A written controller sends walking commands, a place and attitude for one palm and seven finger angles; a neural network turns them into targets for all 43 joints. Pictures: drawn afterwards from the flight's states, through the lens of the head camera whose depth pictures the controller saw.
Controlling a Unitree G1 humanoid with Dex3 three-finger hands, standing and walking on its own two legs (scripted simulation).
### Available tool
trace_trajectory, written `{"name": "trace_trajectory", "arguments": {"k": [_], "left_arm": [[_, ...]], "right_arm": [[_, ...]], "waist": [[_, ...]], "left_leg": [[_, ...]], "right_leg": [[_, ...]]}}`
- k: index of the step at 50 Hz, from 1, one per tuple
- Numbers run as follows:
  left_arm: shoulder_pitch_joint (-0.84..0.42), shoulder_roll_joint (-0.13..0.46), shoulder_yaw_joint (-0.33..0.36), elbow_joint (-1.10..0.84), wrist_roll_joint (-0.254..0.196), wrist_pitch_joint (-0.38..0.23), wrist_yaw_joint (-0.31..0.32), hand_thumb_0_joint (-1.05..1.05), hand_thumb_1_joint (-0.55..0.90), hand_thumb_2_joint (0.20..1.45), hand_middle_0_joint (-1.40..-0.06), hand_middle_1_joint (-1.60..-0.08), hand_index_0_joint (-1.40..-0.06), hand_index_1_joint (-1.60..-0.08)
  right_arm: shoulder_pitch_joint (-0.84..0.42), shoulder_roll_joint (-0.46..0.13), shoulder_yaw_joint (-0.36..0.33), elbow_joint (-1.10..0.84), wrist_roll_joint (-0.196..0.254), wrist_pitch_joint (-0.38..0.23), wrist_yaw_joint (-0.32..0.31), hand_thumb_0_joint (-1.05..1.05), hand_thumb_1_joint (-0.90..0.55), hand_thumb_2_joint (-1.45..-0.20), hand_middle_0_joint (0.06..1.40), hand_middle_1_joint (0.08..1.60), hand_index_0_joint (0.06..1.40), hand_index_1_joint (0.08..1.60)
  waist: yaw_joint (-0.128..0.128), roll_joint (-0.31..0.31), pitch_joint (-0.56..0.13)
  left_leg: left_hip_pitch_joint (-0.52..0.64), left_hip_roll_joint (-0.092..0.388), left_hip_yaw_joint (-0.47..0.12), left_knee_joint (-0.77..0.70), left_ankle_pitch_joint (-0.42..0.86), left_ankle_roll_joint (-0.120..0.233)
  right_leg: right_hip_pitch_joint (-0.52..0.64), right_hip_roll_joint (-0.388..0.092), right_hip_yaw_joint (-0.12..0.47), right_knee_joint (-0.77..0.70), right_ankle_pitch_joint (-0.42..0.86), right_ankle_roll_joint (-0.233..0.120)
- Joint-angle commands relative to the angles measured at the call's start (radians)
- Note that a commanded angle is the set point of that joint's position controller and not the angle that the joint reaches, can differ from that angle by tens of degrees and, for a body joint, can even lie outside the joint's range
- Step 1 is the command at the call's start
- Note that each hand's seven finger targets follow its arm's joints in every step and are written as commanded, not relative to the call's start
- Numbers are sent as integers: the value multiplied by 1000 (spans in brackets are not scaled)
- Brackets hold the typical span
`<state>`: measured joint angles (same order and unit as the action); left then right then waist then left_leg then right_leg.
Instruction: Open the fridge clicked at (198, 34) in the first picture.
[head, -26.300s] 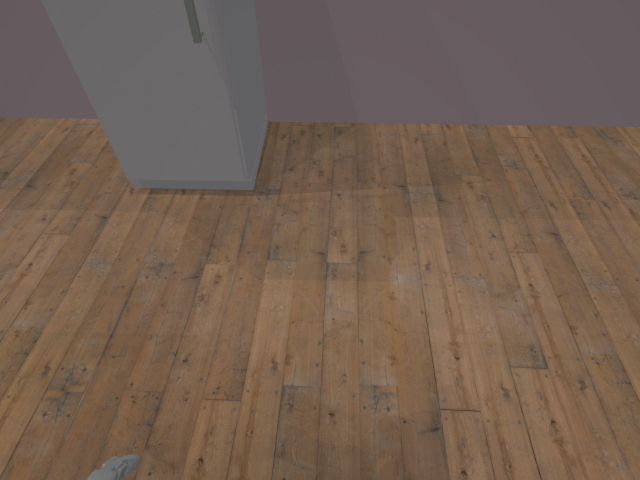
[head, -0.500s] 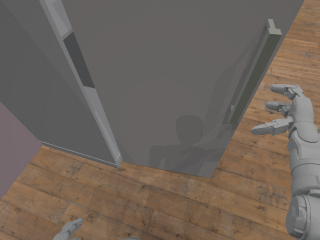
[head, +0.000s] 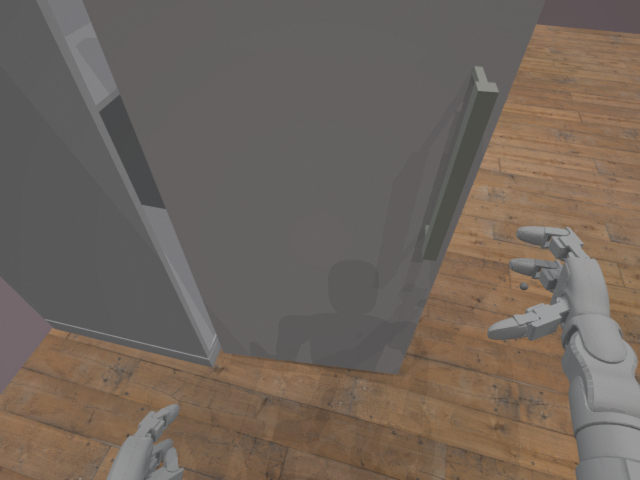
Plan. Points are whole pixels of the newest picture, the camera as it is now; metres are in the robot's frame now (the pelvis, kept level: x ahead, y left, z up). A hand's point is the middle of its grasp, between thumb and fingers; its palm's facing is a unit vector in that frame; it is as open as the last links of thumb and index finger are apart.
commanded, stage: slip the hand off the handle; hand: right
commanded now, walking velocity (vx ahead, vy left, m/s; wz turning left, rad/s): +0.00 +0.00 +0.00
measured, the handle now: (450, 177) +0.51 -0.17 +0.12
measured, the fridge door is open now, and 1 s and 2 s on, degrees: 84 84 84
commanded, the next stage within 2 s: draw the hand back to the body in 0.22 s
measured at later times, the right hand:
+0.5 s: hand (543, 306) +0.29 -0.23 +0.12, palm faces +0.06 +1.00 -0.01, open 14.7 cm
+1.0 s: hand (594, 348) +0.24 -0.25 +0.13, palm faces +0.33 +0.92 -0.21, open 13.9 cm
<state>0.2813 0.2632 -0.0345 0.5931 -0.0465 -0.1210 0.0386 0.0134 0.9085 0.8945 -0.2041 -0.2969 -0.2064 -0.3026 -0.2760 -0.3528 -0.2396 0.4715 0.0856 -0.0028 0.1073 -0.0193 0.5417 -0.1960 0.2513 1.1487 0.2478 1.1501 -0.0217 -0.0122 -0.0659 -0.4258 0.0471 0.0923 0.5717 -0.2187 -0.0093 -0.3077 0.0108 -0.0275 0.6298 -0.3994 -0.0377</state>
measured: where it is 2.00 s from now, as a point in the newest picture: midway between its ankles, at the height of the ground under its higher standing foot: outside the picture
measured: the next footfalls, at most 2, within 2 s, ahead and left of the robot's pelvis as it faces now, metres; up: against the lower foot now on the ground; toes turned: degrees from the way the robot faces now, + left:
none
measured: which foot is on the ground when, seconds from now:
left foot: down 0.00-1.00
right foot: down 0.00-1.00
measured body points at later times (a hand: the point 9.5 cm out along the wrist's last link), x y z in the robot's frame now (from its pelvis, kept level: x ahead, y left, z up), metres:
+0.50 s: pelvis +0.00 +0.02 +0.00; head +0.00 +0.01 +0.45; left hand +0.17 +0.25 -0.07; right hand +0.28 -0.28 +0.12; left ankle +0.04 +0.13 -0.73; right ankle -0.05 -0.09 -0.73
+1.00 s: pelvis -0.01 +0.01 +0.00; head -0.02 +0.01 +0.45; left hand +0.18 +0.23 -0.06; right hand +0.21 -0.30 +0.14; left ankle +0.04 +0.13 -0.73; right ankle -0.05 -0.09 -0.73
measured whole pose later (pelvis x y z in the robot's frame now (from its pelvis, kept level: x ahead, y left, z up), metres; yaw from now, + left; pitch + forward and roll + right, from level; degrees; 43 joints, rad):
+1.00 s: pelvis -0.01 +0.01 +0.00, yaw -1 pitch -1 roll +1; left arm 0.23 0.24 -0.06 0.61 -0.01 -0.26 0.08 0.02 0.91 0.89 -0.21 -0.30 -0.21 -0.30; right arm 0.14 -0.35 -0.31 -0.05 0.16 -0.06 0.04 -0.02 0.35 -0.29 0.25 1.04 0.24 1.04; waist -0.05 -0.01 -0.01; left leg -0.32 0.04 0.10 0.53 -0.19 0.01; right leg -0.20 0.01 -0.01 0.58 -0.36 -0.02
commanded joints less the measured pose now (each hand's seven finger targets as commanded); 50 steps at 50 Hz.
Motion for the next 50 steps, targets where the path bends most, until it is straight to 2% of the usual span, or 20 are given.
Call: {"name": "trace_trajectory", "arguments": {"k": [1,8,13,16,17,18,19,22,25,26,30,34,37,40,42,43,44,45,48,50], "left_arm": [[-52,143,46,-134,-5,-58,20,0,900,900,-200,-300,-200,-300],[-87,131,43,-171,4,-55,4,0,900,900,-200,-300,-200,-300],[-114,119,36,-181,6,-60,13,0,900,900,-200,-300,-200,-300],[-118,118,31,-164,4,-77,33,0,900,900,-200,-300,-200,-300],[-111,118,30,-158,5,-86,39,0,900,900,-200,-300,-200,-300],[-94,120,17,-145,12,-115,59,0,900,900,-200,-300,-200,-300],[-92,126,19,-118,9,-133,72,0,900,900,-200,-300,-200,-300],[-84,136,12,-106,12,-160,83,0,900,900,-200,-300,-200,-300],[-78,143,25,-119,7,-157,66,0,900,900,-200,-300,-200,-300],[-89,139,23,-135,0,-154,59,0,900,900,-200,-300,-200,-300],[-122,135,26,-196,-3,-159,42,0,900,900,-200,-300,-200,-300],[-104,126,25,-206,5,-191,42,0,900,900,-200,-300,-200,-300],[-98,126,21,-184,3,-217,53,0,900,900,-200,-300,-200,-300],[-99,135,19,-154,-9,-226,72,0,900,900,-200,-300,-200,-300],[-112,138,16,-151,-17,-228,84,0,900,900,-200,-300,-200,-300],[-119,126,36,-133,31,-212,68,0,900,900,-200,-300,-200,-300],[-129,111,29,-129,37,-210,63,0,900,900,-200,-300,-200,-300],[-133,116,34,-134,34,-210,60,0,900,900,-200,-300,-200,-300],[-145,102,34,-123,38,-186,50,0,900,900,-200,-300,-200,-300],[-144,104,35,-115,49,-181,43,0,900,900,-200,-300,-200,-300]], "right_arm": [[-310,-168,-23,-222,19,-18,3,0,550,-200,250,1150,250,1150],[-88,-197,-91,-372,26,19,-6,0,550,-200,250,1150,250,1150],[-93,-206,-89,-512,25,22,-9,0,550,-200,250,1150,250,1150],[-196,-205,-58,-551,28,12,-8,0,550,-200,250,1150,250,1150],[-190,-200,-56,-542,34,7,-5,0,550,-200,250,1150,250,1150],[-262,-91,-69,-617,211,-112,87,0,550,-200,250,1150,250,1150],[-201,-177,-121,-526,224,-174,144,0,550,-200,250,1150,250,1150],[-152,-203,-138,-431,269,-264,275,0,550,-200,250,1150,250,1150],[56,-275,-227,-268,246,-187,310,0,550,-200,250,1150,250,1150],[100,-256,-220,-262,252,-146,316,0,550,-200,250,1150,250,1150],[147,-277,-280,-423,299,-61,305,0,550,-200,250,1150,250,1150],[91,-265,-264,-626,297,-125,266,0,550,-200,250,1150,250,1150],[70,-238,-223,-681,285,-155,253,0,550,-200,250,1150,250,1150],[64,-205,-177,-623,279,-109,270,0,441,-252,246,1086,246,1086],[79,-212,-173,-597,279,-58,282,0,369,-287,244,1044,244,1044],[-14,-332,-220,-731,120,-110,77,0,332,-305,242,1023,242,1023],[108,-187,-141,-653,106,-107,-7,0,296,-322,241,1001,241,1001],[173,-160,-135,-666,104,-103,-49,0,260,-340,240,980,240,980],[320,-185,-165,-763,51,-122,-134,0,151,-393,236,916,236,916],[372,-223,-206,-823,28,-142,-167,0,79,-428,234,874,234,874]], "waist": [[17,-39,-183],[-36,5,-220],[-13,-54,-183],[23,-103,-160],[27,-82,-169],[61,-38,-166],[33,-18,-191],[19,-35,-196],[-37,-47,-164],[-45,-35,-145],[-73,-9,-163],[-45,-16,-193],[-21,-100,-151],[1,-93,-61],[-4,-71,-24],[-29,-30,28],[-10,-3,78],[-18,83,92],[-44,-63,-37],[-56,-76,-106]], "left_leg": [[193,-37,-23,-27,123,52],[284,-33,-24,-10,237,50],[275,-37,-31,-26,210,48],[230,-41,-35,-40,145,46],[229,-43,-33,-43,131,44],[237,-50,-37,-42,152,52],[264,-48,-51,-23,158,53],[287,-35,-65,4,169,56],[295,-27,-59,15,207,59],[300,-21,-57,14,221,55],[345,-19,-59,8,252,52],[327,-36,-62,-5,230,43],[279,-43,-57,-27,155,45],[233,-41,-59,-67,32,41],[220,-34,-66,-94,-48,37],[220,-21,-92,-149,-132,30],[207,-14,-79,-161,-188,29],[214,-13,-80,-175,-216,24],[322,-5,-69,-141,-89,34],[390,-9,-57,-123,25,40]], "right_leg": [[-20,-16,71,-139,317,47],[-29,-14,49,-129,438,46],[-25,-8,39,-133,372,37],[-8,-5,45,-127,300,33],[-2,-4,50,-127,287,32],[22,-1,61,-107,279,42],[4,-3,57,-92,266,39],[-37,2,60,-85,248,38],[-98,3,52,-93,286,40],[-117,4,45,-100,296,39],[-110,0,43,-101,337,34],[-59,-4,45,-101,327,30],[-26,-3,50,-112,274,32],[-40,-5,58,-128,165,26],[-53,-6,64,-143,107,23],[-111,7,65,-171,71,19],[-127,7,64,-194,16,26],[-128,2,68,-207,-10,24],[-53,-2,49,-223,84,22],[-26,-7,48,-234,180,27]]}}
